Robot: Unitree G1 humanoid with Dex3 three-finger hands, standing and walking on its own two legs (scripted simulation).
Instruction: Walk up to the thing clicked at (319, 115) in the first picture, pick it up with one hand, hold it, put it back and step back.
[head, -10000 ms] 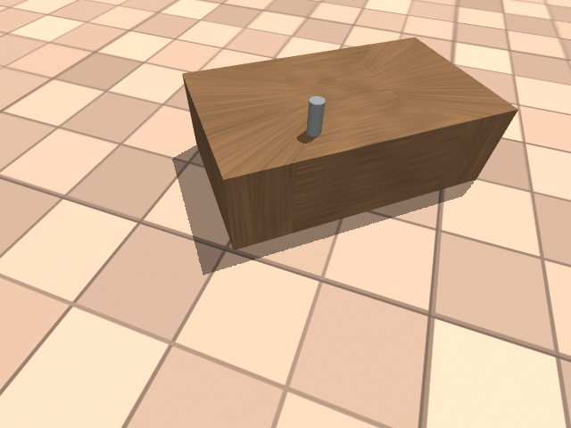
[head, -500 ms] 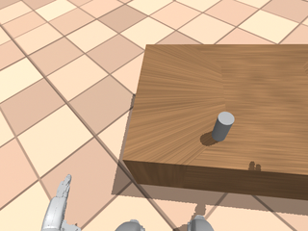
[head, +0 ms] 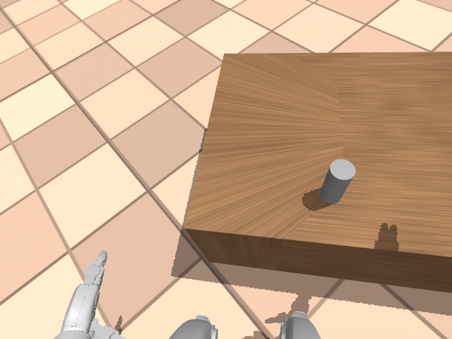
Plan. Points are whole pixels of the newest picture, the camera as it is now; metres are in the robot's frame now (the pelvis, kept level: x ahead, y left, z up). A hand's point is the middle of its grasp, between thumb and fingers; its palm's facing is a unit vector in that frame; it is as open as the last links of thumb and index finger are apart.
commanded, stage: approach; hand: right
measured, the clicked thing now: (336, 182) +0.52 -0.21 -0.22
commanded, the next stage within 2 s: close in in 0.72 s
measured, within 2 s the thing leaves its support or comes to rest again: neither
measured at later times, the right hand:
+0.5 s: hand (435, 181) +0.43 -0.34 -0.05, palm faces +0.23 +0.97 +0.05, open 17.7 cm
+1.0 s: hand (373, 210) +0.45 -0.29 -0.24, palm faces +0.27 +0.96 +0.04, open 17.7 cm
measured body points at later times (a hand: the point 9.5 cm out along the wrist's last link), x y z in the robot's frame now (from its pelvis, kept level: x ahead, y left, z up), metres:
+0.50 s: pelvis -0.02 +0.00 -0.05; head +0.14 -0.08 +0.36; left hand +0.16 +0.26 -0.03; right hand +0.42 -0.39 -0.05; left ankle -0.02 +0.15 -0.68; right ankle +0.03 -0.12 -0.68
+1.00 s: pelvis -0.05 +0.00 -0.18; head +0.17 -0.11 +0.20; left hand +0.13 +0.26 -0.05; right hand +0.43 -0.35 -0.24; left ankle -0.02 +0.15 -0.68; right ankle +0.03 -0.12 -0.68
